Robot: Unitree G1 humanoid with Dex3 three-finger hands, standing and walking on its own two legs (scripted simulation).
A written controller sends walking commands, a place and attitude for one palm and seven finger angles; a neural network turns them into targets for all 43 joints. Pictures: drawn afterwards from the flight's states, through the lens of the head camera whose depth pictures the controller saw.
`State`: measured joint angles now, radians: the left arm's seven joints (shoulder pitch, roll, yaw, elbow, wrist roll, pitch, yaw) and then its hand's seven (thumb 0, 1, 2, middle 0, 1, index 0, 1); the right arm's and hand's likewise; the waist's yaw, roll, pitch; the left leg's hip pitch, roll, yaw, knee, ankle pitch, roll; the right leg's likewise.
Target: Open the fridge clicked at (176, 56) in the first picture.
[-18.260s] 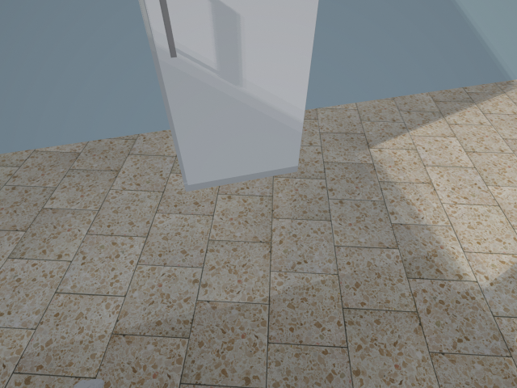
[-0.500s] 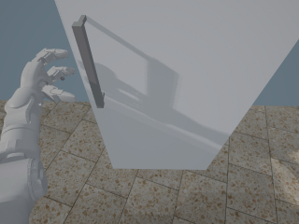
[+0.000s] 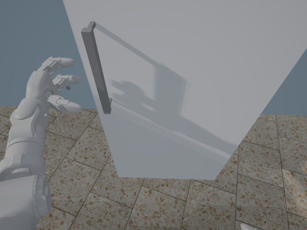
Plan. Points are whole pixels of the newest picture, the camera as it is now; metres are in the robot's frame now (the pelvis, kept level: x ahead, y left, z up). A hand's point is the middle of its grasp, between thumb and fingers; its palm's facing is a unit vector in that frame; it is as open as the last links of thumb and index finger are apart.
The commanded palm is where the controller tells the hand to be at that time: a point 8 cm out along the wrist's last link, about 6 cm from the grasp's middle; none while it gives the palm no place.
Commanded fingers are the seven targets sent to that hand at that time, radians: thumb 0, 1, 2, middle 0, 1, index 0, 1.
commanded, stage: move the hooked fingers beside the handle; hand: left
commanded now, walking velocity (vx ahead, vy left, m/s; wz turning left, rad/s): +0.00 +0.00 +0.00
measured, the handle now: (101, 74) +0.50 +0.16 +0.15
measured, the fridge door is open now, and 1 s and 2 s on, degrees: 0 0 0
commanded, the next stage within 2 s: feel for the door with the fingertips in 0.28 s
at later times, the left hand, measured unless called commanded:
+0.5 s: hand (68, 88) +0.42 +0.23 +0.16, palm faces -0.01 -1.00 +0.02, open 14.0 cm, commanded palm +0.40 +0.27 +0.16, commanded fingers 0.00 -0.50 0.30 -0.30 -1.20 -0.30 -1.20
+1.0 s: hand (84, 84) +0.44 +0.19 +0.16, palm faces +0.00 -1.00 +0.02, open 14.0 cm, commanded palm +0.42 +0.24 +0.16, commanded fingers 0.00 -0.50 0.30 -0.30 -1.20 -0.30 -1.20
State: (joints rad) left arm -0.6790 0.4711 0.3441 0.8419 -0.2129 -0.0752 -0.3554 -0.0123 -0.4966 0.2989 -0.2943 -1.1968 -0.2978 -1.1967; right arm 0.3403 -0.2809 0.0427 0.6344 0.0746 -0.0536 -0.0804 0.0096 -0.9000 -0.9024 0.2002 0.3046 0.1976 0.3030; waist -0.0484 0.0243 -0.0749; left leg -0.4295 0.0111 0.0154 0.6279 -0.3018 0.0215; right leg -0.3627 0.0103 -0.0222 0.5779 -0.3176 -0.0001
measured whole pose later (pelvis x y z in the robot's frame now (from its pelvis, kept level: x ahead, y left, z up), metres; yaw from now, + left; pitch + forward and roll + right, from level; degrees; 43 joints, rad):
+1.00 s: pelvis -0.01 +0.00 +0.00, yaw +0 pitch +6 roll -1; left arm -0.76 0.39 0.29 0.89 -0.18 -0.09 -0.25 -0.01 -0.50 0.30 -0.30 -1.20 -0.30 -1.20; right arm 0.33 -0.26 0.05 0.65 0.06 -0.07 -0.07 0.01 -0.90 -0.90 0.20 0.30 0.20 0.30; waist -0.06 0.03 -0.07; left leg -0.44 0.01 0.02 0.64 -0.30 0.02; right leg -0.38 0.01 -0.02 0.60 -0.32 0.00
